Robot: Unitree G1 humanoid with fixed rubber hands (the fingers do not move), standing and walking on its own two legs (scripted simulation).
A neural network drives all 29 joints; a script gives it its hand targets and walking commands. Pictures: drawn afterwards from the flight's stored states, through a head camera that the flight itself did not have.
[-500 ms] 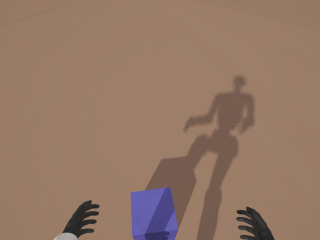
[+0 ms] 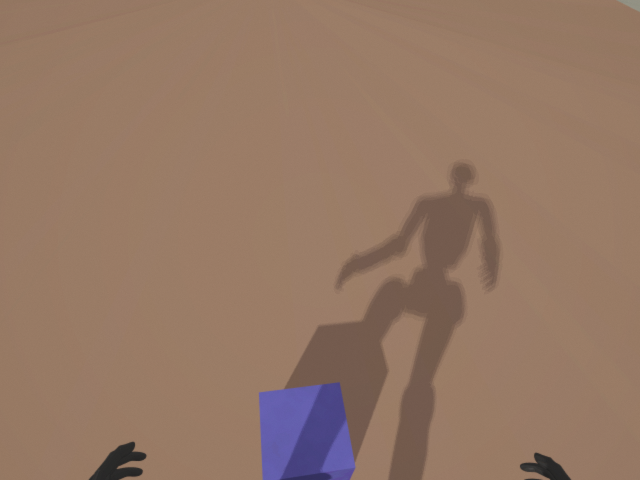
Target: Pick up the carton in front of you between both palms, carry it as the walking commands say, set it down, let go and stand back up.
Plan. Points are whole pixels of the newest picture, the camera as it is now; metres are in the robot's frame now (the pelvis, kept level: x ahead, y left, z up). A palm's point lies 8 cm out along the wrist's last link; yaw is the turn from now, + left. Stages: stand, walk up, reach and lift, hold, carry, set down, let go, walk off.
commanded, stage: stand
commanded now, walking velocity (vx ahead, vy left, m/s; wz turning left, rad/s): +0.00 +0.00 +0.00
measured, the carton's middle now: (303, 443) +0.36 +0.03 -0.65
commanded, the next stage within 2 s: none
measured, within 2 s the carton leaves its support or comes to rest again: neither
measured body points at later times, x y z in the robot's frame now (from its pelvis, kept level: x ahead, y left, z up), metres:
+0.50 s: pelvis -0.01 +0.00 +0.01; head -0.01 +0.02 +0.45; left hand +0.11 +0.30 -0.11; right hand +0.11 -0.30 -0.09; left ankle -0.01 +0.11 -0.74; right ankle -0.04 -0.13 -0.74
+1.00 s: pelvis -0.02 +0.00 +0.01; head -0.02 +0.01 +0.46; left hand +0.08 +0.31 -0.11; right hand +0.09 -0.31 -0.10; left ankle -0.01 +0.11 -0.74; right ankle -0.04 -0.13 -0.74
